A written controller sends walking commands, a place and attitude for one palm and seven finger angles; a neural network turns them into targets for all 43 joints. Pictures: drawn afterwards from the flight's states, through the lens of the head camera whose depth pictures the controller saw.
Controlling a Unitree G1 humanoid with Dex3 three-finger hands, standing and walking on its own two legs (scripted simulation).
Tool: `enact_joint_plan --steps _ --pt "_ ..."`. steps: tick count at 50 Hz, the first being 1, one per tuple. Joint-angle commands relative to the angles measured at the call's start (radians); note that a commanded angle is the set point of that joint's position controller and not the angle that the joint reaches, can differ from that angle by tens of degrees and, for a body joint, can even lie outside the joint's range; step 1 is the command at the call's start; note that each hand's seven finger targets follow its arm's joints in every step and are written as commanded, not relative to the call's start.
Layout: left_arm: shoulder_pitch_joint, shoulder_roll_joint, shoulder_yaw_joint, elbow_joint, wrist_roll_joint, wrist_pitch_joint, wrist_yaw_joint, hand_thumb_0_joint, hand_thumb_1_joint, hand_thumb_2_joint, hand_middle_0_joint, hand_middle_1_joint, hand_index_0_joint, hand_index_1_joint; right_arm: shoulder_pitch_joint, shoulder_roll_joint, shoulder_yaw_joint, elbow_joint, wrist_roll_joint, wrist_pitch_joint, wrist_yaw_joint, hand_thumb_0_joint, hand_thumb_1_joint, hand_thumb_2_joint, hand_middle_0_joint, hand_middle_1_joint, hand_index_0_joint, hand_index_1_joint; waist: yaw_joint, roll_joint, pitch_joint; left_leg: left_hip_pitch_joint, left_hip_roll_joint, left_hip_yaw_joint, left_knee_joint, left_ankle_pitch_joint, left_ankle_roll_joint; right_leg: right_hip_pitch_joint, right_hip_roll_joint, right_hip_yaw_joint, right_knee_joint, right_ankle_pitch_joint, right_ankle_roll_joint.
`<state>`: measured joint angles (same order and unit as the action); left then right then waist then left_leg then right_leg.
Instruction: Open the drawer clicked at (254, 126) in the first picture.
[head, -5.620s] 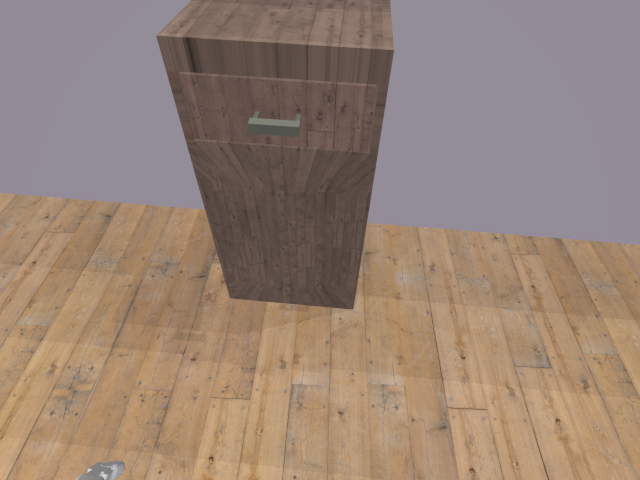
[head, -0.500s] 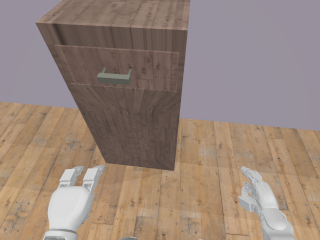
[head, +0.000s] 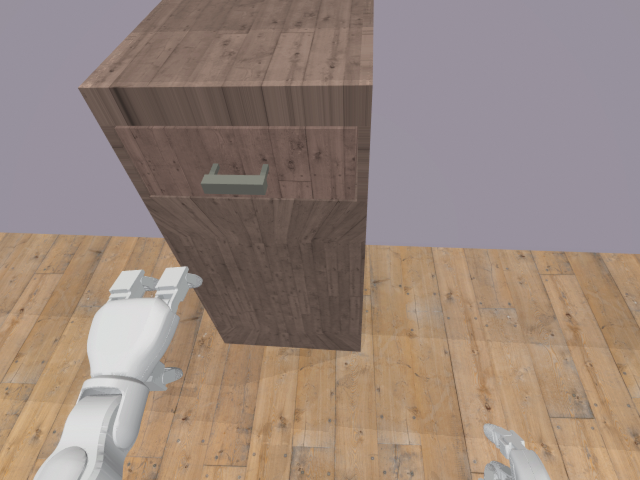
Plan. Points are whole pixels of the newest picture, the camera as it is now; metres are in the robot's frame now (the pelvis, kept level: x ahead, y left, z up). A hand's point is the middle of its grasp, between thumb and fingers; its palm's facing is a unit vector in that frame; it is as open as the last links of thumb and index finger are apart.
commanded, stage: raise the hand with hooked fingers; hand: left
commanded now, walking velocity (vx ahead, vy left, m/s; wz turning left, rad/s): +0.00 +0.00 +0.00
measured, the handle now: (237, 176) +0.58 +0.23 +0.03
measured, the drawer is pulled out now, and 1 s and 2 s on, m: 0.00 0.00 0.00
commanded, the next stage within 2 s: move the hooked fingers above the handle in 0.92 s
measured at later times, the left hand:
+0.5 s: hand (144, 259) +0.31 +0.24 +0.13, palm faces +0.08 -0.04 -1.00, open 13.8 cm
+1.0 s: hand (138, 255) +0.31 +0.25 +0.14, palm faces +0.10 -0.05 -0.99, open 13.8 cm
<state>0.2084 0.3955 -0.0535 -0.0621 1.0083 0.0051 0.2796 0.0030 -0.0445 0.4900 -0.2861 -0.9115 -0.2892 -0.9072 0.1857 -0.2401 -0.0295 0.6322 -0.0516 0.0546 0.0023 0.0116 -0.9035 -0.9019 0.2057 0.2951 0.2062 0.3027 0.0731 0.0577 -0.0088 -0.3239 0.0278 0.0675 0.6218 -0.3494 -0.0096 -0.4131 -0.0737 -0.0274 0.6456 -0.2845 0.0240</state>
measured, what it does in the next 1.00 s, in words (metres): stands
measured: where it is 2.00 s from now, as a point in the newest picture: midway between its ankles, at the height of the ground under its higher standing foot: outside the picture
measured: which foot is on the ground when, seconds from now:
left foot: down 0.00-1.00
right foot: down 0.00-1.00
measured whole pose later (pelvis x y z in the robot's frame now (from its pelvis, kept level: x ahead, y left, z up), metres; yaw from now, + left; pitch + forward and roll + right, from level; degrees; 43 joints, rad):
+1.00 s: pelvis +0.00 +0.00 +0.02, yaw +1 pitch +0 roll +1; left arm -0.14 0.51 -0.02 0.03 0.90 -0.01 0.03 0.00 -0.49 0.30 -0.32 -1.20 -0.32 -1.20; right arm 0.14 -0.27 -0.02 0.66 0.01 0.10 0.00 0.01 -0.91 -0.90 0.20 0.29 0.20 0.30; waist 0.09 0.09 0.02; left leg -0.15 0.02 0.05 0.38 -0.23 -0.01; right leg -0.24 -0.07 -0.06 0.42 -0.19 0.02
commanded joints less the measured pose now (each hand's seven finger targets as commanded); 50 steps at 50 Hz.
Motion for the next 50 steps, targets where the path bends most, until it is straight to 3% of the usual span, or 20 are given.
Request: enact_joint_plan --steps 1,11,18,19,23,25,30,34,35,39,41,44,50 --pt "-0.244 0.165 0.106 -0.206 -0.009 0.017 0.022 0.0 -0.267 0.4 -0.283 -1.05 -0.283 -1.05 -0.179 -0.097 -0.031 -0.166 0.015 -0.061 -0.011 0.0 -0.9 -0.9 0.2 0.3 0.2 0.3 0.016 -0.023 -0.231 0.058 -0.039 -0.04 -0.138 0.288 0.02 0.184 0.066 -0.011 -0.096 0.18 -0.066" --pt "-0.406 0.238 0.116 -0.171 -0.036 0.058 -0.132 0.0 -0.5 0.3 -0.3 -1.2 -0.3 -1.2 -0.214 -0.099 -0.008 -0.155 0.038 -0.022 -0.022 0.0 -0.9 -0.9 0.2 0.3 0.2 0.3 0.023 -0.043 -0.2 0.12 -0.047 -0.019 -0.214 0.362 0.024 0.305 0.067 -0.009 -0.177 0.282 -0.058" --pt "-0.548 0.29 0.134 -0.151 -0.063 0.042 -0.209 0.0 -0.5 0.3 -0.3 -1.2 -0.3 -1.2 -0.216 -0.104 0.002 -0.151 0.043 -0.002 -0.023 0.0 -0.9 -0.9 0.2 0.3 0.2 0.3 0.016 -0.034 -0.221 0.156 -0.052 -0.013 -0.241 0.399 0.024 0.361 0.066 -0.011 -0.215 0.337 -0.054" --pt "-0.568 0.299 0.143 -0.147 -0.067 0.039 -0.219 0.0 -0.5 0.3 -0.3 -1.2 -0.3 -1.2 -0.22 -0.106 0.003 -0.15 0.046 -0.002 -0.021 0.0 -0.9 -0.9 0.2 0.3 0.2 0.3 0.015 -0.006 -0.217 0.162 -0.05 -0.017 -0.244 0.405 0.022 0.361 0.07 -0.008 -0.219 0.334 -0.056" --pt "-0.638 0.327 0.149 -0.111 -0.088 0.022 -0.259 0.0 -0.5 0.3 -0.3 -1.2 -0.3 -1.2 -0.211 -0.111 0.002 -0.145 0.05 0.003 -0.024 0.0 -0.9 -0.9 0.2 0.3 0.2 0.3 0.014 -0.043 -0.23 0.168 -0.054 -0.014 -0.255 0.414 0.027 0.387 0.065 -0.012 -0.234 0.356 -0.051" --pt "-0.683 0.345 0.16 -0.105 -0.1 0.011 -0.276 0.0 -0.5 0.3 -0.3 -1.2 -0.3 -1.2 -0.209 -0.113 0.004 -0.145 0.052 0.0 -0.024 0.0 -0.9 -0.9 0.2 0.3 0.2 0.3 0.015 -0.031 -0.238 0.169 -0.055 -0.018 -0.262 0.415 0.027 0.402 0.062 -0.011 -0.238 0.351 -0.052" --pt "-0.573 0.31 0.155 -0.023 -0.135 -0.004 -0.321 0.0 -0.5 0.3 -0.3 -1.2 -0.3 -1.2 -0.189 -0.124 -0.004 -0.151 0.059 0.007 -0.012 0.0 -0.9 -0.9 0.2 0.3 0.2 0.3 0.027 -0.094 -0.207 0.137 -0.054 -0.011 -0.27 0.422 0.028 0.411 0.06 -0.016 -0.242 0.37 -0.048" --pt "-0.593 0.335 0.182 -0.111 -0.132 -0.043 -0.314 0.0 -0.5 0.3 -0.3 -1.2 -0.3 -1.2 -0.193 -0.131 -0.01 -0.164 0.056 0.006 -0.004 0.0 -0.9 -0.9 0.2 0.3 0.2 0.3 0.031 -0.062 -0.23 0.142 -0.052 -0.019 -0.274 0.405 0.027 0.398 0.065 -0.014 -0.241 0.33 -0.051" --pt "-0.611 0.344 0.186 -0.143 -0.124 -0.058 -0.302 0.0 -0.5 0.3 -0.3 -1.2 -0.3 -1.2 -0.186 -0.129 -0.011 -0.163 0.052 0.004 -0.004 0.0 -0.9 -0.9 0.2 0.3 0.2 0.3 0.035 -0.046 -0.26 0.153 -0.054 -0.019 -0.27 0.424 0.028 0.405 0.06 -0.015 -0.233 0.343 -0.051" --pt "-0.623 0.374 0.236 -0.161 -0.121 -0.078 -0.237 0.0 -0.5 0.3 -0.3 -1.2 -0.3 -1.2 -0.178 -0.128 -0.019 -0.15 0.054 -0.004 -0.004 0.0 -0.9 -0.9 0.2 0.3 0.2 0.3 0.036 0.003 -0.265 0.16 -0.052 -0.025 -0.272 0.42 0.022 0.386 0.065 -0.013 -0.236 0.316 -0.055" --pt "-0.622 0.36 0.227 -0.12 -0.119 -0.07 -0.213 0.0 -0.5 0.3 -0.3 -1.2 -0.3 -1.2 -0.17 -0.124 -0.021 -0.139 0.056 -0.005 -0.005 0.0 -0.9 -0.9 0.2 0.3 0.2 0.3 0.035 -0.023 -0.241 0.145 -0.052 -0.023 -0.28 0.4 0.021 0.376 0.062 -0.02 -0.239 0.296 -0.055" --pt "-0.64 0.355 0.215 -0.114 -0.106 -0.042 -0.196 0.0 -0.5 0.3 -0.3 -1.2 -0.3 -1.2 -0.186 -0.126 -0.022 -0.135 0.063 -0.004 -0.003 0.0 -0.9 -0.9 0.2 0.3 0.2 0.3 0.032 -0.003 -0.256 0.154 -0.051 -0.02 -0.28 0.402 0.019 0.374 0.067 -0.017 -0.241 0.29 -0.056" --pt "-0.629 0.313 0.14 -0.085 -0.105 -0.003 -0.244 0.0 -0.5 0.3 -0.3 -1.2 -0.3 -1.2 -0.195 -0.127 -0.013 -0.138 0.064 0.002 -0.009 0.0 -0.9 -0.9 0.2 0.3 0.2 0.3 0.021 -0.039 -0.23 0.155 -0.051 -0.02 -0.296 0.373 0.023 0.372 0.065 -0.025 -0.25 0.26 -0.053"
